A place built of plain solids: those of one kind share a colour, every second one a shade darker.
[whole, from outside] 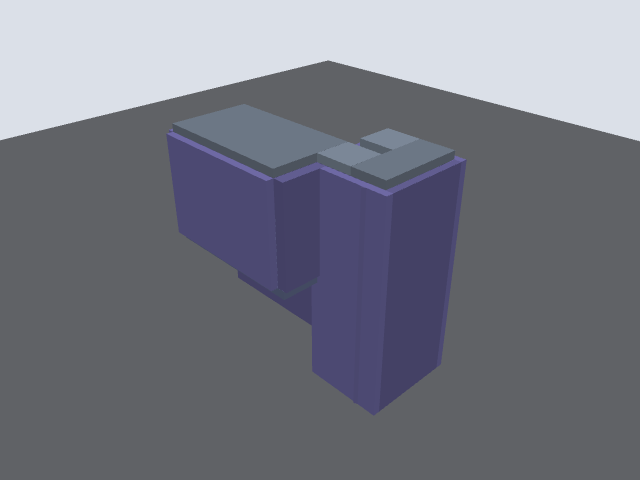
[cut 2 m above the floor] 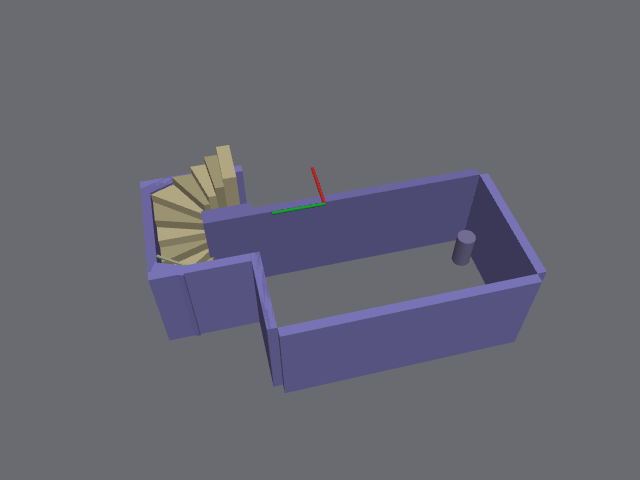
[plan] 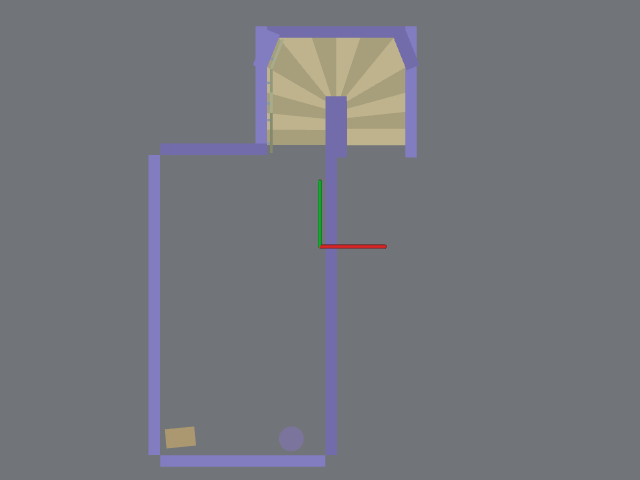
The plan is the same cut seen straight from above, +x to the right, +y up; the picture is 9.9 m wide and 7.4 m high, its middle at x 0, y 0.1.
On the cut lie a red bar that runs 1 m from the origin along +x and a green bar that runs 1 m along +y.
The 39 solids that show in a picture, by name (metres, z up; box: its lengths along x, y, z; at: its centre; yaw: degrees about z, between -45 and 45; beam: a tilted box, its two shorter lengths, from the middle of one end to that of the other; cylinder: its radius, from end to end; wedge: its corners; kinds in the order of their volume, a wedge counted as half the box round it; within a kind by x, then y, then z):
{
 "wall_1": {"box": [0.18, 4.63, 2.82], "at": [-2.55, -0.9, 1.36]},
 "wall_2": {"box": [1.65, 0.17, 2.82], "at": [-1.64, 1.49, 1.36]},
 "wall_3": {"box": [1.65, 0.18, 2.82], "at": [-1.64, 1.5, 1.36]},
 "wall_4": {"box": [2.55, 0.18, 2.82], "at": [-1.19, -3.31, 1.36]},
 "wall_5": {"box": [0.18, 1.99, 5.52], "at": [-0.91, 2.4, 2.71]},
 "wall_6": {"box": [0.22, 0.59, 5.77], "at": [-0.83, 3.03, 2.58], "yaw": -21.7},
 "wall_7": {"box": [0.18, 4.63, 2.82], "at": [0.17, -0.9, 1.36]},
 "wall_8": {"box": [0.33, 0.95, 5.77], "at": [0.25, 1.84, 2.58]},
 "wall_9": {"box": [2.13, 0.18, 5.52], "at": [0.25, 3.31, 2.71]},
 "wall_10": {"box": [0.22, 0.59, 5.77], "at": [1.33, 3.03, 2.58], "yaw": 21.7},
 "wall_11": {"box": [0.18, 2.03, 5.52], "at": [1.4, 2.38, 2.71]},
 "wall_12": {"box": [1.15, 0.28, 2.54], "at": [1.89, 1.51, 4.2]},
 "wall_13": {"box": [0.18, 3.53, 2.54], "at": [2.55, -0.4, 4.2]},
 "tread_1": {"wedge": [[-0.82, 1.57, -0.05], [-0.82, 1.57, 0.19], [-0.82, 1.8, -0.05], [-0.82, 1.8, 0.19], [0.08, 1.56, -0.05], [0.08, 1.56, 0.19], [0.08, 1.8, -0.05], [0.08, 1.8, 0.19]]},
 "tread_2": {"wedge": [[-0.82, 1.8, -0.05], [-0.82, 1.8, 0.39], [-0.82, 2.06, -0.05], [-0.82, 2.06, 0.39], [0.08, 1.8, -0.05], [0.08, 1.8, 0.39], [0.08, 1.97, -0.05], [0.08, 1.97, 0.39]]},
 "tread_3": {"wedge": [[-0.82, 2.06, -0.05], [-0.82, 2.06, 0.58], [-0.82, 2.38, -0.05], [-0.82, 2.38, 0.58], [0.08, 1.97, -0.05], [0.08, 1.97, 0.58], [0.08, 2.13, -0.05], [0.08, 2.13, 0.58]]},
 "tread_4": {"wedge": [[-0.82, 2.37, -0.05], [-0.82, 2.37, 0.78], [-0.82, 2.77, -0.05], [-0.82, 2.77, 0.77], [0.08, 2.12, -0.05], [0.08, 2.12, 0.78], [0.08, 2.24, -0.05], [0.08, 2.24, 0.78]]},
 "tread_5": {"wedge": [[-0.82, 2.77, -0.05], [-0.82, 2.77, 0.97], [-0.64, 3.22, -0.05], [-0.64, 3.22, 0.97], [0.08, 2.24, -0.05], [0.08, 2.24, 0.98], [0.09, 2.32, -0.05], [0.09, 2.32, 0.97]]},
 "tread_6": {"wedge": [[-0.64, 3.22, -0.05], [-0.64, 3.22, 1.17], [-0.12, 3.22, -0.05], [-0.12, 3.22, 1.17], [0.09, 2.32, -0.05], [0.09, 2.32, 1.17], [0.18, 2.32, -0.05], [0.18, 2.32, 1.17]]},
 "tread_7": {"wedge": [[-0.12, 3.22, -0.05], [-0.12, 3.22, 1.36], [0.17, 2.32, -0.05], [0.17, 2.32, 1.36], [0.25, 2.32, -0.05], [0.25, 2.32, 1.36], [0.25, 3.22, -0.05], [0.25, 3.22, 1.36]]},
 "tread_8": {"wedge": [[0.25, 2.32, -0.05], [0.25, 2.32, 1.56], [0.25, 3.22, -0.05], [0.25, 3.22, 1.56], [0.32, 2.32, -0.05], [0.32, 2.32, 1.56], [0.62, 3.22, -0.05], [0.62, 3.22, 1.56]]},
 "tread_9": {"wedge": [[0.32, 2.32, -0.05], [0.32, 2.32, 1.76], [0.4, 2.32, -0.05], [0.4, 2.32, 1.75], [0.62, 3.22, -0.05], [0.62, 3.22, 1.75], [1.14, 3.22, -0.05], [1.14, 3.22, 1.75]]},
 "tread_10": {"wedge": [[0.4, 2.32, -0.05], [0.4, 2.32, 1.95], [0.42, 2.23, -0.05], [0.42, 2.23, 1.95], [1.14, 3.22, -0.05], [1.14, 3.22, 1.95], [1.32, 2.76, -0.05], [1.32, 2.76, 1.95]]},
 "tread_11": {"wedge": [[0.41, 1.56, -0.05], [0.41, 1.56, 2.73], [0.41, 1.81, -0.05], [0.41, 1.81, 2.73], [1.31, 1.56, -0.05], [1.31, 1.56, 2.73], [1.31, 1.81, -0.05], [1.31, 1.81, 2.73]]},
 "tread_12": {"wedge": [[0.41, 1.81, -0.05], [0.41, 1.81, 2.54], [0.41, 1.98, -0.05], [0.41, 1.98, 2.54], [1.31, 1.81, -0.05], [1.31, 1.81, 2.53], [1.31, 2.08, -0.05], [1.31, 2.08, 2.53]]},
 "tread_13": {"wedge": [[0.41, 1.98, -0.05], [0.41, 1.98, 2.34], [0.41, 2.12, -0.05], [0.41, 2.12, 2.34], [1.31, 2.07, -0.05], [1.31, 2.07, 2.34], [1.31, 2.37, -0.05], [1.31, 2.37, 2.34]]},
 "tread_14": {"wedge": [[0.41, 2.12, -0.05], [0.41, 2.12, 2.15], [0.41, 2.24, -0.05], [0.41, 2.24, 2.15], [1.31, 2.37, -0.05], [1.31, 2.37, 2.14], [1.31, 2.76, -0.05], [1.31, 2.76, 2.15]]},
 "roof_1": {"box": [0.9, 0.91, 0.2], "at": [-0.37, 1.86, 5.57]},
 "roof_2": {"box": [2.13, 0.9, 0.2], "at": [0.25, 2.77, 5.57]},
 "roof_3": {"box": [0.9, 0.95, 0.2], "at": [0.86, 1.84, 5.57]},
 "roof_4": {"box": [2.05, 3.53, 0.2], "at": [1.44, -0.4, 5.57]},
 "floor_1": {"box": [2.05, 3.73, 0.22], "at": [1.44, -0.3, 2.81]},
 "bin_1": {"cylinder": 0.19, "from": [-0.44, -2.97, 0.0], "to": [-0.44, -2.97, 0.75]},
 "bucket_1": {"box": [0.46, 0.3, 0.39], "at": [-2.15, -2.94, 0.14], "yaw": 5.5},
 "guard_rail_1": {"wedge": [[-0.77, 1.44, 0.99], [-0.77, 1.44, 1.04], [-0.77, 1.8, 1.29], [-0.77, 1.8, 1.34], [-0.73, 1.44, 0.99], [-0.73, 1.44, 1.04], [-0.73, 1.8, 1.29], [-0.73, 1.8, 1.34]]},
 "guard_rail_2": {"wedge": [[-0.77, 1.8, 1.29], [-0.77, 1.8, 1.34], [-0.77, 2.06, 1.49], [-0.77, 2.06, 1.54], [-0.73, 1.8, 1.29], [-0.73, 1.8, 1.34], [-0.73, 2.06, 1.49], [-0.73, 2.06, 1.54]]},
 "guard_rail_3": {"wedge": [[-0.77, 2.06, 1.49], [-0.77, 2.06, 1.54], [-0.77, 2.37, 1.69], [-0.77, 2.37, 1.73], [-0.73, 2.06, 1.49], [-0.73, 2.06, 1.54], [-0.73, 2.37, 1.69], [-0.73, 2.37, 1.73]]},
 "guard_rail_4": {"wedge": [[-0.77, 2.37, 1.69], [-0.77, 2.37, 1.73], [-0.77, 2.77, 1.89], [-0.77, 2.77, 1.93], [-0.73, 2.37, 1.69], [-0.73, 2.37, 1.73], [-0.73, 2.77, 1.89], [-0.73, 2.77, 1.93]]},
 "guard_rail_5": {"wedge": [[-0.77, 2.75, 1.89], [-0.77, 2.75, 1.93], [-0.74, 2.73, 1.89], [-0.74, 2.73, 1.93], [-0.59, 3.2, 2.08], [-0.59, 3.2, 2.13], [-0.56, 3.18, 2.08], [-0.56, 3.18, 2.13]]}
}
